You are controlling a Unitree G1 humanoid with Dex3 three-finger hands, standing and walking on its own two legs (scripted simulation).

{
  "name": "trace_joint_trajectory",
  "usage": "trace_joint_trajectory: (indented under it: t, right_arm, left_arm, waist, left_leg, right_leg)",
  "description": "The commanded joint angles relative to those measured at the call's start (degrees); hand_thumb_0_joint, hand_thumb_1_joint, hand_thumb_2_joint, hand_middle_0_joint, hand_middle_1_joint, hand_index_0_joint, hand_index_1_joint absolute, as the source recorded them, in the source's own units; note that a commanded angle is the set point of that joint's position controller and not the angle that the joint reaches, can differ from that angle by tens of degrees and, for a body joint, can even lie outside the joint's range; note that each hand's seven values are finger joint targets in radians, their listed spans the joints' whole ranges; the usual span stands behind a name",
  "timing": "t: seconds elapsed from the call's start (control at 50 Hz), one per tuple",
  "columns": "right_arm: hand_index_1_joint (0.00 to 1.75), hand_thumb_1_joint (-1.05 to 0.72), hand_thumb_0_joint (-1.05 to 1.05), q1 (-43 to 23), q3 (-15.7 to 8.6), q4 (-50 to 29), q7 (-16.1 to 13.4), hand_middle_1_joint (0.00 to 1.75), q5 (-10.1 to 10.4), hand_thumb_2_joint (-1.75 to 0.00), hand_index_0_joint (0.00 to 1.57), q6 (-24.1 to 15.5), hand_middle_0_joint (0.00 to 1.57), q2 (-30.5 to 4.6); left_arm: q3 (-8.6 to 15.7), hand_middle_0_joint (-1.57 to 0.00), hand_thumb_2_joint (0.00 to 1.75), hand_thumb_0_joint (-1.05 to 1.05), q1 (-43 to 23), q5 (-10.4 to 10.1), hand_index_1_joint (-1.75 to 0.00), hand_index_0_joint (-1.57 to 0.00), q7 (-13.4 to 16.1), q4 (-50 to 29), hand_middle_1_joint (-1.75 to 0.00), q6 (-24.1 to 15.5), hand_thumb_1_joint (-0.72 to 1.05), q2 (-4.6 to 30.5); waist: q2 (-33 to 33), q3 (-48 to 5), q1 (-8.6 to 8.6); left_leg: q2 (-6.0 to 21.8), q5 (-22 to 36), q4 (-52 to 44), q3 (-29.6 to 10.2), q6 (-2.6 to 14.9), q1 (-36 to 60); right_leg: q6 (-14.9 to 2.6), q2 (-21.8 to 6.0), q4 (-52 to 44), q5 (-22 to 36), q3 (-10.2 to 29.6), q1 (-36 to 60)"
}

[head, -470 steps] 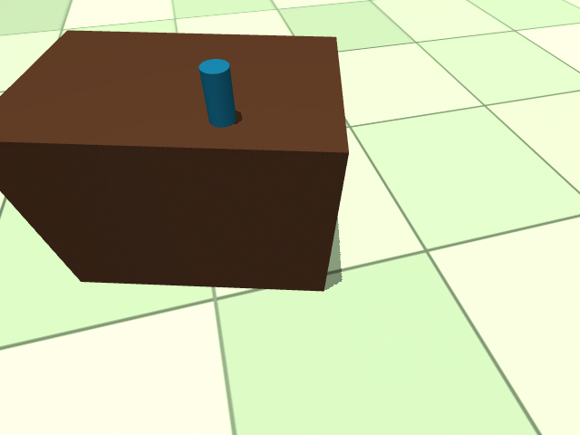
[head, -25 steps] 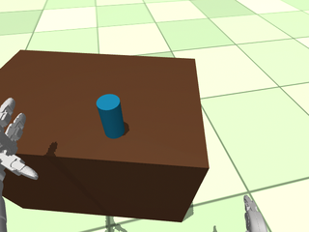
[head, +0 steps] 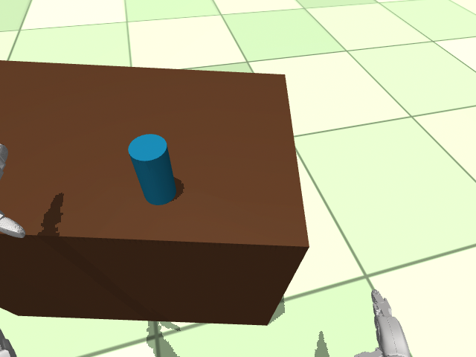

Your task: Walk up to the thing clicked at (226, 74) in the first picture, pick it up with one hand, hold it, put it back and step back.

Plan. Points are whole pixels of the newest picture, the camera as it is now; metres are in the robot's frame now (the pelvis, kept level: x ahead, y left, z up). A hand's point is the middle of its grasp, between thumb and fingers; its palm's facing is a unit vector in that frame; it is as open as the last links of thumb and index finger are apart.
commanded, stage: go down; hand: left
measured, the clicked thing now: (154, 171) +0.47 +0.16 +0.00
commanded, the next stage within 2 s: approach in 1.54 s
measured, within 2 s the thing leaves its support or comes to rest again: neither
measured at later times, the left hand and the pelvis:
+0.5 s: hand (2, 170) +0.37 +0.35 +0.13, palm faces +0.12 -0.99 -0.01, open 17.7 cm; pelvis +0.01 +0.01 +0.00, yaw +0 degrees
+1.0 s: hand out of the picture +0.38 +0.36 +0.13, palm faces +0.12 -0.99 +0.00, open 17.7 cm; pelvis +0.00 +0.01 -0.01, yaw +0 degrees
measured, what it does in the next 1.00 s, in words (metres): stands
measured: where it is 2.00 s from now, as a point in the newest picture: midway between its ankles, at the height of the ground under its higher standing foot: outside the picture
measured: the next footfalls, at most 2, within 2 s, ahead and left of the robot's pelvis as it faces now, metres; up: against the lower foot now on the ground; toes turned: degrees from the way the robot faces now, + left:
none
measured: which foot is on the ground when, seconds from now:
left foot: down 0.00-1.00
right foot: down 0.00-1.00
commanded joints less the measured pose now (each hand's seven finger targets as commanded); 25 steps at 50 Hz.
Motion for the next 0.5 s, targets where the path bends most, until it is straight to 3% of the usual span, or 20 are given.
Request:
trace_joint_trajectory:
  t: [0.0,0.04,0.08,0.1,0.16,0.22,0.28,0.32,0.4,0.42,0.46,0.48]
  right_arm:
    - [0.05,0.55,0.0,-4.42,-2.76,-8.72,-1.04,0.05,-0.17,-0.05,0.05,-3.37,0.05,-8.83]
    - [0.05,0.55,0.0,-4.42,-2.34,-7.6,-1.18,0.05,-0.17,-0.05,0.05,-3.54,0.05,-8.4]
    - [0.05,0.55,0.0,-5.05,-3.44,-7.83,-1.48,0.05,-0.1,-0.05,0.05,-3.71,0.05,-9.33]
    - [0.05,0.55,0.0,-4.46,-2.52,-7.98,-1.47,0.05,-0.05,-0.05,0.05,-3.85,0.05,-8.55]
    - [0.05,0.55,0.0,-5.0,-2.36,-8.16,-1.55,0.05,0.01,-0.05,0.05,-4.0,0.05,-8.73]
    - [0.05,0.55,0.0,-4.02,-2.72,-8.77,-1.59,0.05,-0.2,-0.05,0.05,-4.03,0.05,-9.43]
    - [0.05,0.55,0.0,-2.66,-2.52,-7.46,-1.39,0.05,-0.24,-0.05,0.05,-3.76,0.05,-8.54]
    - [0.05,0.55,0.0,-3.78,-2.59,-8.88,-1.48,0.05,-0.3,-0.05,0.05,-4.06,0.05,-8.69]
    - [0.05,0.55,0.0,-4.44,-2.96,-10.78,-1.58,0.05,-0.14,-0.05,0.05,-4.18,0.05,-9.2]
    - [0.05,0.54,0.0,-2.21,-2.94,-7.81,-1.64,0.05,-0.1,-0.05,0.05,-3.75,0.05,-8.57]
    - [0.05,0.55,0.0,-2.99,-3.85,-8.59,-1.66,0.05,-0.17,-0.05,0.05,-4.01,0.05,-10.1]
    - [0.05,0.54,0.0,-3.72,-2.73,-9.19,-1.46,0.05,-0.19,-0.05,0.05,-4.14,0.05,-8.91]
  left_arm:
    - [3.29,-0.04,0.06,0.0,-18.6,-1.46,-0.04,-0.04,-0.73,-9.68,-0.04,-3.71,-0.61,21.62]
    - [3.56,-0.04,0.06,0.0,-18.85,-1.44,-0.04,-0.04,-0.95,-8.89,-0.04,-3.74,-0.59,22.26]
    - [4.36,-0.04,0.07,0.0,-20.85,-1.48,-0.05,-0.04,-0.96,-10.49,-0.04,-3.93,-0.59,24.21]
    - [3.52,-0.04,0.06,0.0,-20.83,-1.57,-0.05,-0.04,-1.42,-9.12,-0.04,-3.83,-0.61,23.17]
    - [2.78,-0.04,0.06,0.0,-19.64,-1.48,-0.05,-0.04,-1.62,-6.75,-0.04,-3.64,-0.61,21.93]
    - [4.46,-0.04,0.07,0.0,-21.53,-1.42,-0.05,-0.04,-1.8,-8.62,-0.04,-4.17,-0.6,24.94]
    - [3.82,-0.04,0.07,0.0,-20.96,-1.28,-0.05,-0.04,-2.36,-7.49,-0.04,-4.06,-0.59,23.99]
    - [5.28,-0.04,0.06,0.0,-21.42,-1.36,-0.04,-0.04,-2.08,-9.52,-0.04,-4.22,-0.59,25.63]
    - [3.84,-0.04,0.06,0.0,-21.24,-0.84,-0.04,-0.04,-2.17,-8.74,-0.04,-3.39,-0.59,24.68]
    - [4.07,-0.04,0.06,0.0,-19.72,-0.8,-0.04,-0.04,-2.29,-6.78,-0.03,-3.01,-0.58,24.78]
    - [4.04,-0.04,0.05,0.0,-21.39,-1.29,-0.04,-0.04,-2.61,-7.51,-0.04,-3.04,-0.59,25.05]
    - [4.22,-0.04,0.06,0.0,-21.87,-1.21,-0.04,-0.04,-2.71,-7.79,-0.04,-3.04,-0.6,25.19]
  waist:
    - [7.93,-16.34,0.32]
    - [7.42,-15.46,0.41]
    - [8.36,-16.24,0.64]
    - [8.17,-16.64,0.01]
    - [7.47,-15.69,0.18]
    - [8.87,-18.51,0.26]
    - [9.6,-18.76,-0.34]
    - [9.13,-20.97,0.51]
    - [8.02,-18.67,-0.01]
    - [8.55,-18.51,-0.29]
    - [9.02,-17.25,-0.34]
    - [9.29,-18.73,0.07]
  left_leg:
    - [-1.53,14.25,-3.71,0.75,0.7,5.33]
    - [-1.71,13.78,-3.44,0.79,0.92,4.12]
    - [-1.96,13.25,-3.11,0.97,1.01,3.51]
    - [-1.87,13.61,-2.98,0.91,1.01,4.05]
    - [-1.42,15.13,-2.54,0.54,0.69,3.76]
    - [-1.19,18.97,-1.49,0.31,0.41,4.81]
    - [-1.06,20.87,-0.53,0.31,0.36,5.77]
    - [-1.39,22.08,0.09,0.46,0.59,5.4]
    - [-1.53,19.89,-0.45,0.58,0.71,3.73]
    - [-1.64,20.26,-0.26,0.66,0.8,3.71]
    - [-1.29,21.12,-0.03,0.36,0.52,3.91]
    - [-1.3,22.39,0.54,0.38,0.53,4.45]
  right_leg:
    - [-2.61,1.94,-1.54,9.0,-1.54,6.33]
    - [-2.43,1.83,-1.74,8.89,-1.39,6.37]
    - [-2.37,1.64,-1.39,8.81,-1.2,6.26]
    - [-2.4,1.71,-1.29,9.04,-1.32,6.06]
    - [-2.71,2.11,-0.63,9.48,-1.55,4.54]
    - [-2.79,2.1,0.16,11.84,-1.62,5.13]
    - [-2.75,2.11,0.6,12.81,-1.68,3.64]
    - [-2.63,1.83,0.98,14.6,-1.58,5.72]
    - [-2.61,1.88,0.89,13.59,-1.64,5.28]
    - [-2.55,1.7,0.91,14.02,-1.56,5.12]
    - [-2.72,1.98,1.31,13.58,-1.81,3.22]
    - [-2.7,1.86,1.55,14.36,-1.79,3.47]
